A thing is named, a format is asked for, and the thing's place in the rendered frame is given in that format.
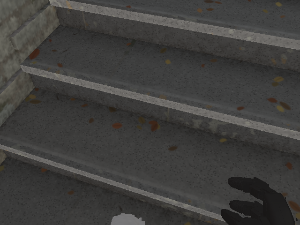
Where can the robot right hand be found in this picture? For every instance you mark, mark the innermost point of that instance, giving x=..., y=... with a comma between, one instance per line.
x=274, y=209

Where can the left robot thigh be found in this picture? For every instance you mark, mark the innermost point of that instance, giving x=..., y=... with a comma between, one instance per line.
x=127, y=219

